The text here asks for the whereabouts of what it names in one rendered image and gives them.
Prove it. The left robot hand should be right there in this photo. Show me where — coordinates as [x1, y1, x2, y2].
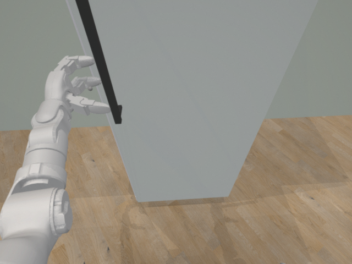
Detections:
[45, 56, 111, 116]

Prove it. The handle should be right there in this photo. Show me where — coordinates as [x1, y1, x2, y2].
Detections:
[75, 0, 122, 124]

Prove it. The robot left upper arm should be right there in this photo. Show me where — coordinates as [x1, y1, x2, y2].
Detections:
[0, 187, 73, 264]

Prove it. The fridge door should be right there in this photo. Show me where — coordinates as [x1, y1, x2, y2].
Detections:
[68, 0, 318, 202]

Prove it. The left robot forearm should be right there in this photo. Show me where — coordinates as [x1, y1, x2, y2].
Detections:
[0, 99, 72, 239]

